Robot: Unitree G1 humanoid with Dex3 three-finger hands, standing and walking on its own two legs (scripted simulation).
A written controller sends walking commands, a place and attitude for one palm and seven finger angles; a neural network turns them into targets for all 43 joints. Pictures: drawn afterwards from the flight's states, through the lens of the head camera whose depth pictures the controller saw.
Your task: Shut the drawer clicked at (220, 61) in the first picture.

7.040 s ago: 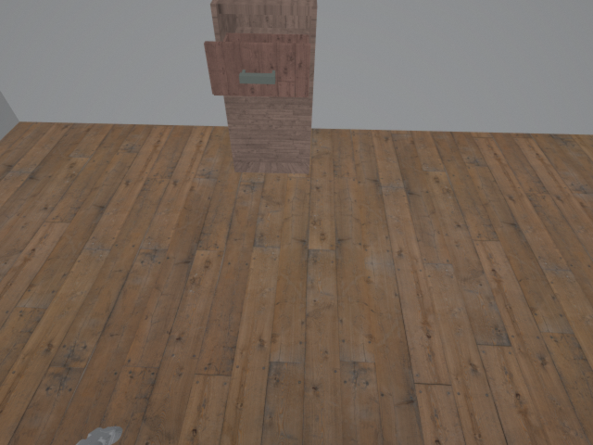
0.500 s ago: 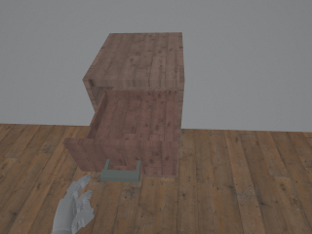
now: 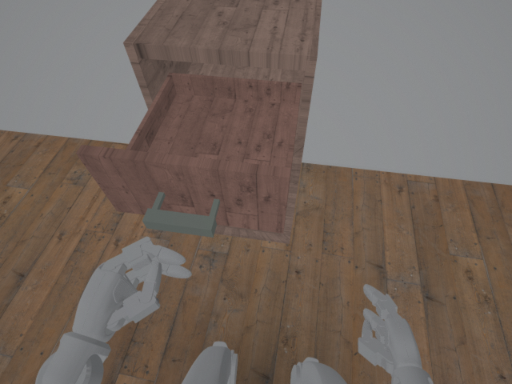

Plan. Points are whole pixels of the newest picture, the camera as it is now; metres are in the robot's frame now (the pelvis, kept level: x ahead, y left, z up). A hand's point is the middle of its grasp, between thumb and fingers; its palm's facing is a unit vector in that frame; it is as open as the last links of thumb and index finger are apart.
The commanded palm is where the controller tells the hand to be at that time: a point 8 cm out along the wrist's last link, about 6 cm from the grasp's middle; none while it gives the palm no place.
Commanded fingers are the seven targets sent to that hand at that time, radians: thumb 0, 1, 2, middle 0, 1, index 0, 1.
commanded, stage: raise the hand and make a fist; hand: left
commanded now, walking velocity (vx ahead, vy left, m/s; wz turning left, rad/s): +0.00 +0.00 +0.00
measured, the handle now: (184, 211) +0.39 +0.16 +0.01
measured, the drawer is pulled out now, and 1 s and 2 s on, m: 0.28 0.28 0.28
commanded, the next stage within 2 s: bring the fist close to the handle in 1.20 s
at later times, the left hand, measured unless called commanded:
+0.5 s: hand (124, 304) +0.21 +0.18 +0.09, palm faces -0.09 -1.00 +0.02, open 3.1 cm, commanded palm +0.17 +0.22 +0.09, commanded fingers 0.00 0.90 0.90 -1.40 -1.60 -1.40 -1.60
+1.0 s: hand (132, 303) +0.20 +0.16 +0.11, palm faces -0.14 -0.99 +0.02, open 3.3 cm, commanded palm +0.17 +0.23 +0.11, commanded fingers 0.00 0.90 0.90 -1.40 -1.60 -1.40 -1.60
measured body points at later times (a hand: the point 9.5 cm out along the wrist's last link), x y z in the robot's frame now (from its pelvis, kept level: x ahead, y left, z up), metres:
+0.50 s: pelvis +0.02 +0.05 +0.02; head +0.07 +0.06 +0.47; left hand +0.20 +0.23 +0.09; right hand +0.22 -0.20 -0.03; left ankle +0.05 +0.13 -0.65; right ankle +0.02 -0.04 -0.65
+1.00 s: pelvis +0.03 +0.07 +0.02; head +0.06 +0.07 +0.47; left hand +0.20 +0.22 +0.11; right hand +0.20 -0.16 -0.04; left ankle +0.05 +0.13 -0.65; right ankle +0.02 -0.04 -0.65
